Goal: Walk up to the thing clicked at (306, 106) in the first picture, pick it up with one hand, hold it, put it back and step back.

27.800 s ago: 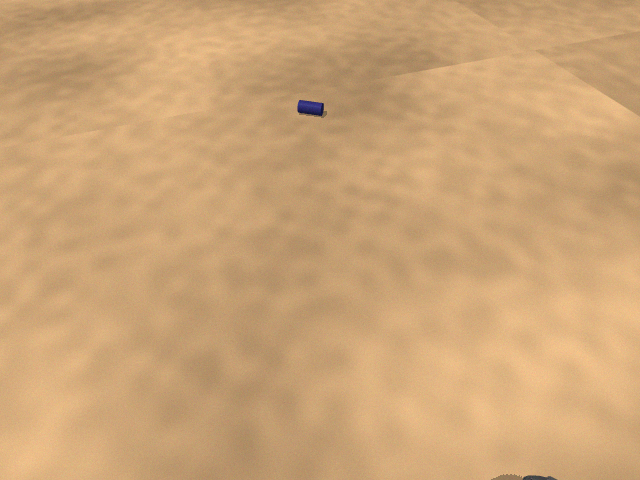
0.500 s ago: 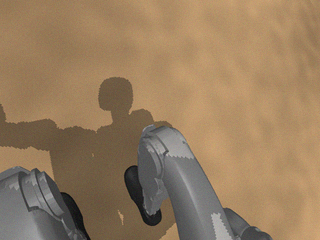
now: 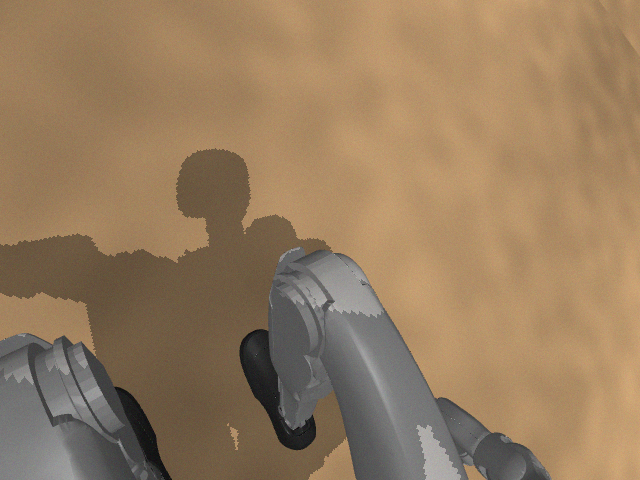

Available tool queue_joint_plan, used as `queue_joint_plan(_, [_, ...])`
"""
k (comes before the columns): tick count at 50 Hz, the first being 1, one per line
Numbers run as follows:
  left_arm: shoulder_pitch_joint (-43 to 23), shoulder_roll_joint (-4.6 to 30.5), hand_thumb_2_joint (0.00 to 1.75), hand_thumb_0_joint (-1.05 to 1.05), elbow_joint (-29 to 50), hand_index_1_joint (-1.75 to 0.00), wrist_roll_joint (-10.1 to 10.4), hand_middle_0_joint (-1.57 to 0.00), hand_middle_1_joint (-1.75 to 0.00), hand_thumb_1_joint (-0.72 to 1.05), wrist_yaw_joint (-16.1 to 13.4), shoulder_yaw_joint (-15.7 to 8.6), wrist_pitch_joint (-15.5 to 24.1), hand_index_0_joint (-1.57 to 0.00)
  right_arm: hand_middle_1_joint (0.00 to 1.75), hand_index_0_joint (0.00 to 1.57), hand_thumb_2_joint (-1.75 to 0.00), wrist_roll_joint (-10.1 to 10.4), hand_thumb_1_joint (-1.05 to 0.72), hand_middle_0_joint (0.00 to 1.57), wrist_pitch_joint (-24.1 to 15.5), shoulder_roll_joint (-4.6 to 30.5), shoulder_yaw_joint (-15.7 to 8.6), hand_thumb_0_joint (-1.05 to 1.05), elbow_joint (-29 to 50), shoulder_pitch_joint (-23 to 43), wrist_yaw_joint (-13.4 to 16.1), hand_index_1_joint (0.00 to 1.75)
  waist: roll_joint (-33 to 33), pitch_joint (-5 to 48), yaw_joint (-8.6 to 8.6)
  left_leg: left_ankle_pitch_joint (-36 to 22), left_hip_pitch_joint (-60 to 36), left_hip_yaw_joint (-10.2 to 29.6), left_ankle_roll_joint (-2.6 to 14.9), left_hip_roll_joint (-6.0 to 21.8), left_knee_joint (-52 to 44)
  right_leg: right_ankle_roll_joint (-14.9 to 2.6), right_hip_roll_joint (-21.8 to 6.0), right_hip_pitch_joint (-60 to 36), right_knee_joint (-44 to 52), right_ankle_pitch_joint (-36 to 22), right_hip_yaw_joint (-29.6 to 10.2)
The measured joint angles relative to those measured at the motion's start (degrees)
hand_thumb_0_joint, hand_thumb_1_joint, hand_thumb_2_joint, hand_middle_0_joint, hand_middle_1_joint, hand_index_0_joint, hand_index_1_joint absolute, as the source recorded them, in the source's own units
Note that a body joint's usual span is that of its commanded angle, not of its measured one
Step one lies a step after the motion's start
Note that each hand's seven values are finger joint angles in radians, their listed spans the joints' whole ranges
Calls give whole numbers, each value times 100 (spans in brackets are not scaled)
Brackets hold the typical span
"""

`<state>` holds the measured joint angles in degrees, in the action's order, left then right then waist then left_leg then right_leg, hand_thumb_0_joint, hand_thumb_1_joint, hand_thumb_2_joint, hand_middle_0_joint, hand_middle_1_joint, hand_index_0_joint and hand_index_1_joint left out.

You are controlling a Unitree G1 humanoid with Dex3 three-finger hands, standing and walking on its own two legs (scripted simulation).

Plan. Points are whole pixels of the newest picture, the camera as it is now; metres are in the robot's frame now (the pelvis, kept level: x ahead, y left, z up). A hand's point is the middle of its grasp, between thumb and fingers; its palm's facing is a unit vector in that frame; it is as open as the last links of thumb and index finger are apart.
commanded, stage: close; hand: left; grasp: from above
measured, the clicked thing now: out of the picture +0.42 +0.36 -0.27
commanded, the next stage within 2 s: settle in 1.14 s
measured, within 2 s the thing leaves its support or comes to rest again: leaves its support in 1.58 s
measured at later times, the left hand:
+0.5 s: hand out of the picture +0.41 +0.36 -0.23, palm faces -0.40 -0.18 -0.90, open 10.3 cm
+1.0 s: hand out of the picture +0.41 +0.36 -0.23, palm faces -0.40 -0.18 -0.90, open 10.0 cm
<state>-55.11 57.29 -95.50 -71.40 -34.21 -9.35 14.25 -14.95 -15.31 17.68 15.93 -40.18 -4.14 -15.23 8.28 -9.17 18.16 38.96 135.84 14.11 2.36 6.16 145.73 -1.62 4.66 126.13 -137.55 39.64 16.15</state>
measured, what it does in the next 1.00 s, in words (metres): stands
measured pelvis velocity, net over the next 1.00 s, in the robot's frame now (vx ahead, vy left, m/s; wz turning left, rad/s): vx -0.01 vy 0.00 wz -0.01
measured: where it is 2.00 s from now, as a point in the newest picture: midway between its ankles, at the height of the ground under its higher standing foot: (220, 441)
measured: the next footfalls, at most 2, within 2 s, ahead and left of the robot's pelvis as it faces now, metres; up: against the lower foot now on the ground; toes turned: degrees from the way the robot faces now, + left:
none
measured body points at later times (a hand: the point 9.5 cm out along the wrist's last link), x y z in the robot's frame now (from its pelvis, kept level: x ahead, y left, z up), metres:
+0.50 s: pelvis +0.00 +0.00 +0.00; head +0.25 +0.14 +0.34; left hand +0.42 +0.37 -0.18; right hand +0.07 -0.25 -0.06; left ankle +0.07 +0.13 -0.27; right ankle +0.10 -0.09 -0.27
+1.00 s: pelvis -0.01 +0.00 +0.00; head +0.25 +0.14 +0.34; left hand +0.43 +0.37 -0.18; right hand +0.08 -0.24 -0.07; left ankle +0.07 +0.13 -0.27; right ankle +0.10 -0.09 -0.27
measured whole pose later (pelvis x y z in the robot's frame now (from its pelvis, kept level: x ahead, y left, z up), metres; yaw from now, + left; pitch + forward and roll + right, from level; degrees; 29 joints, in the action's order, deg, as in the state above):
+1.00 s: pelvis -0.01 +0.00 +0.00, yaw -1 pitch +25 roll -14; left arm -55.1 57.6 -96.6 -70.9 -35.3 -8.0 14.4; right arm -14.9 -16.1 18.6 17.2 -39.5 -4.3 -15.3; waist 8.4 -9.0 17.9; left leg 38.3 135.4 14.6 2.5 6.2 145.7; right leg -1.2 5.2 125.8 -137.0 38.4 16.4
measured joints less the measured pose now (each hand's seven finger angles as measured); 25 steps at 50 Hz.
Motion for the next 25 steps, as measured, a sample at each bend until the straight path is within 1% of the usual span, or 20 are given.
queue_joint_plan(2, [58, -6, 83, 0, 75, -86, -3, -34, -86, -19, -12, -59, 25, -34, 30, 20, -90, -2, -90, 20, -4, -8, 9, 0, 2, -5, -4, 30, -1, -10, -23, 2, -15, 9, -5, 2, 1, -1, 6, -13, 5, -6, 6])
queue_joint_plan(6, [95, -37, 81, -1, 44, -85, 43, -38, -85, -14, -44, 3, 19, -38, 30, 20, -90, -6, -90, 20, -6, -10, 15, 0, -14, -3, -23, 30, -12, -1, -44, -10, -15, 13, 6, 7, 3, 10, 14, -16, 13, -25, 7])
queue_joint_plan(8, [107, -46, 80, -1, 74, -84, 26, -40, -85, -12, -42, -29, 35, -40, 30, 20, -90, 1, -90, 20, -5, -6, 8, 0, -13, -14, -16, 30, -10, 2, -55, -21, -17, 17, 10, 6, 1, 15, 16, -22, 20, -36, 9])
queue_joint_plan(11, [85, -24, 79, -1, -7, -83, 14, -42, -84, -8, -54, 22, 39, -43, 30, 20, -90, -9, -90, 20, -4, 16, 29, 0, -9, -14, -25, 30, 6, 7, -37, -37, -26, 20, 17, 6, 9, 22, 17, -36, 17, -53, 11])
queue_joint_plan(20, [95, -2, 73, -1, -15, -78, -85, -48, -78, -3, -57, 17, 71, -50, 30, 20, -90, 4, -90, 20, -39, 107, 11, 0, 16, -89, -18, 30, 22, 23, -27, -51, -31, 9, 18, 10, 8, 27, 22, -31, 14, -72, 0])
queue_joint_plan(25, [93, 3, 70, -1, -37, -76, -58, -50, -76, -2, -118, 24, 56, -53, 30, 20, -90, 7, -90, 20, -44, 122, 1, 0, -17, -54, -11, 30, 24, 20, -32, -53, -35, 19, 15, 22, -8, 29, 38, -19, 37, -95, 4])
